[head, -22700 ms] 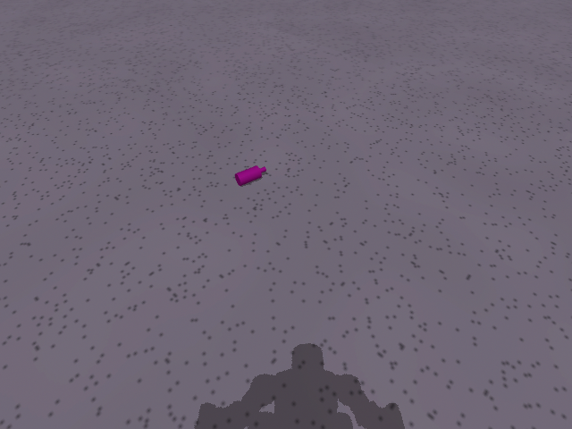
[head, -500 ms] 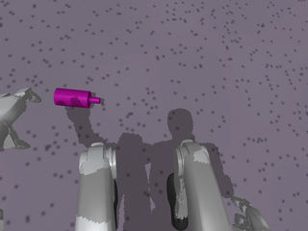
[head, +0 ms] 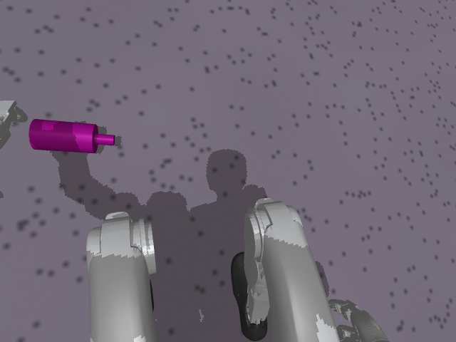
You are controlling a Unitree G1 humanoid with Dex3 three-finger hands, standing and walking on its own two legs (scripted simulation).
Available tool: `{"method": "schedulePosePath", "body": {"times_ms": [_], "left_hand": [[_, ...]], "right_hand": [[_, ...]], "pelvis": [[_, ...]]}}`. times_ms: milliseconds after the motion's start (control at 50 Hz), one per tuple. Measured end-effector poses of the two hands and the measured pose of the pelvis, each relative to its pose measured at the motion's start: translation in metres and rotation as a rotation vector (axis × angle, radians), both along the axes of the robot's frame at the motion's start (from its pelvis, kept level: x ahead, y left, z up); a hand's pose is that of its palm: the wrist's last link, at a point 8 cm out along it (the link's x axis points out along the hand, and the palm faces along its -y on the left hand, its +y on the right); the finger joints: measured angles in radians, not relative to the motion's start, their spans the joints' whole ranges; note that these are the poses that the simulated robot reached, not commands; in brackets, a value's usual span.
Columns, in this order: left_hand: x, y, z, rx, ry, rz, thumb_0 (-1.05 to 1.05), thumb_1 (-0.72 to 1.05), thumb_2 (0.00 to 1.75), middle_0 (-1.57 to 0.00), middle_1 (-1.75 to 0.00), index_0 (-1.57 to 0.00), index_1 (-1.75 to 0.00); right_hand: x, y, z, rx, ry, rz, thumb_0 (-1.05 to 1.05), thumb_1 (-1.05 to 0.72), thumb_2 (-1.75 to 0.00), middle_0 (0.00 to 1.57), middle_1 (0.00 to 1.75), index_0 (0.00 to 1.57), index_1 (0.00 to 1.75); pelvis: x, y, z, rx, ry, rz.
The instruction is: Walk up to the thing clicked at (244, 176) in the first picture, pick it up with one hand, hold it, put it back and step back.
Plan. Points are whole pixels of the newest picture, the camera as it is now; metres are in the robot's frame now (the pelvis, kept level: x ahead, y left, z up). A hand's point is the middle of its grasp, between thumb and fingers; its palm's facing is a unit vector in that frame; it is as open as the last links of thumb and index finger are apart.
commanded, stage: rise first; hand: left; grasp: from above
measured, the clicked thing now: (76, 137) +0.52 +0.29 -0.31
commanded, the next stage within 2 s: none
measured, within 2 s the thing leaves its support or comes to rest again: neither
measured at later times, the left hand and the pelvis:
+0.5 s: hand (5, 152) +0.44 +0.36 -0.17, palm faces -0.48 -0.04 -0.88, open 14.2 cm; pelvis +0.00 +0.00 -0.03, yaw -1 degrees
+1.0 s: hand (13, 145) +0.45 +0.35 -0.18, palm faces -0.48 -0.04 -0.88, open 14.1 cm; pelvis +0.01 +0.00 -0.03, yaw -2 degrees
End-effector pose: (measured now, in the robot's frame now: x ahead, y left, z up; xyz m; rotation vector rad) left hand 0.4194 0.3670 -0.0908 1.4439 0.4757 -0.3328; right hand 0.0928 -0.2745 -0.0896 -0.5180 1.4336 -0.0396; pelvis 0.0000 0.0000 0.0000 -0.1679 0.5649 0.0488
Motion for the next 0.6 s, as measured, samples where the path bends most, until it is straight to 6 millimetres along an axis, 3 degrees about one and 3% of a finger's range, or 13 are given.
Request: {"method": "schedulePosePath", "body": {"times_ms": [240, 600], "left_hand": [[0.012, -0.002, -0.014, 0.025, 0.0, -0.047, 0.0, -0.5, 1.0, -0.09, -0.92, -0.08, -0.94], [0.027, -0.009, -0.031, 0.043, -0.033, -0.064, 0.0, -0.51, 1.0, -0.08, -0.97, -0.08, -0.98]], "right_hand": [[0.004, -0.001, -0.012, -0.002, 0.03, 0.015, 0.0, -0.91, -0.9, 0.2, 0.3, 0.2, 0.3], [-0.02, -0.003, -0.026, -0.018, 0.083, -0.008, 0.0, -0.92, -0.9, 0.2, 0.3, 0.2, 0.29]], "pelvis": [[0.004, -0.001, -0.011, -0.001, -0.006, -0.012], [0.004, -0.004, -0.029, -0.002, -0.018, -0.026]]}}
